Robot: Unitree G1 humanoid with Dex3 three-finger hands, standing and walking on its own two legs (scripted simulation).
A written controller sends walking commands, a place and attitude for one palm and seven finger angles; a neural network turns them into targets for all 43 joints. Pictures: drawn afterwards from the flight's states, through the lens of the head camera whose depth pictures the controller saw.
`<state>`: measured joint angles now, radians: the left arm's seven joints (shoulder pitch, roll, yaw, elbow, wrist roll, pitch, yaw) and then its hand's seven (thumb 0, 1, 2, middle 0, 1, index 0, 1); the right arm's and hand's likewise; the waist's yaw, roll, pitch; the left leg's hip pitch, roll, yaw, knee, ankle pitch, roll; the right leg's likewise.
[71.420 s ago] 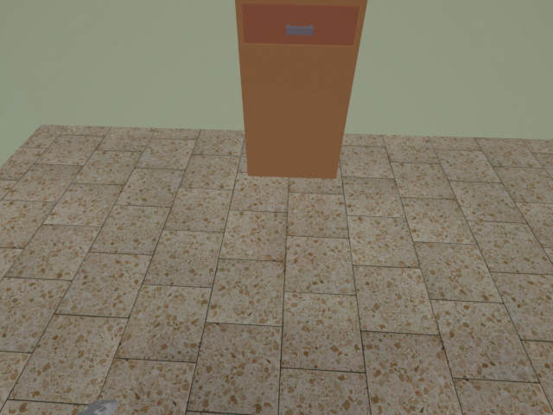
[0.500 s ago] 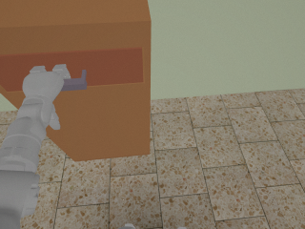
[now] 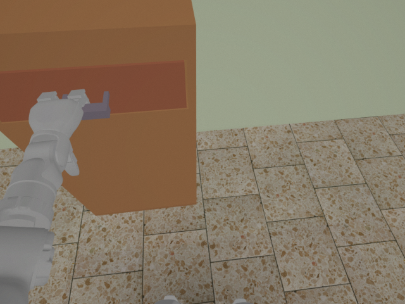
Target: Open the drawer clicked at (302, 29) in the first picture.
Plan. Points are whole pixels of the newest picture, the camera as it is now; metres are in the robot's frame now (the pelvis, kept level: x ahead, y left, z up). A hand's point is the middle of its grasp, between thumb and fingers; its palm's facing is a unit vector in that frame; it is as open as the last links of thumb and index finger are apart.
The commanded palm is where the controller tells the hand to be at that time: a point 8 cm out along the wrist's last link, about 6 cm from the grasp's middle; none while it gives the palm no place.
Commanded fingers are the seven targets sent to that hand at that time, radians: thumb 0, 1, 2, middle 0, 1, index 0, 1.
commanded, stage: lower the fingers behind the handle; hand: left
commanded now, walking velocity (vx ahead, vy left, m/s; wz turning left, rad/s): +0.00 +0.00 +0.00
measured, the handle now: (84, 104) +0.51 +0.27 +0.05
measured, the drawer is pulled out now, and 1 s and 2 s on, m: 0.00 0.00 0.09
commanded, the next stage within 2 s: close the thumb around the handle in 0.24 s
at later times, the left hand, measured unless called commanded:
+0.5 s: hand (70, 133) +0.45 +0.29 +0.04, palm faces -0.07 -0.01 -1.00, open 13.3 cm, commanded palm +0.43 +0.27 +0.09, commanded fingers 0.00 0.00 0.52 -0.34 -1.25 -0.34 -1.25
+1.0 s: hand (70, 133) +0.45 +0.29 +0.04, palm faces -0.06 -0.02 -1.00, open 6.1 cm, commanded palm +0.43 +0.27 +0.09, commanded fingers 0.00 0.90 0.90 -0.40 -1.35 -0.40 -1.35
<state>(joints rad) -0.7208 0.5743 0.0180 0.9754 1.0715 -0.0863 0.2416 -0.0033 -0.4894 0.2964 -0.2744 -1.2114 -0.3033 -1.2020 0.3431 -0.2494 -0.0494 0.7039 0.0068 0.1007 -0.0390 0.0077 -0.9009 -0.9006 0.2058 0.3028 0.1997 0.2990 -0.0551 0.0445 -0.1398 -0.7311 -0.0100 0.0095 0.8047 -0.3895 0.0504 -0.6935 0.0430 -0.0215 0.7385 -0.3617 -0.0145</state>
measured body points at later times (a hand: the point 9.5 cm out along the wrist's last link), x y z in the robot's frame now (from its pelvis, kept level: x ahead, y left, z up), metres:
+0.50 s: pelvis +0.00 +0.00 +0.00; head +0.08 +0.01 +0.44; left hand +0.45 +0.29 +0.09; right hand +0.03 -0.27 -0.13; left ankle -0.01 +0.08 -0.70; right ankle -0.01 -0.12 -0.70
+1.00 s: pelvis +0.00 +0.01 +0.00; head +0.09 +0.01 +0.44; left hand +0.45 +0.29 +0.09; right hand +0.04 -0.27 -0.13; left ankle -0.01 +0.08 -0.70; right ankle -0.01 -0.12 -0.70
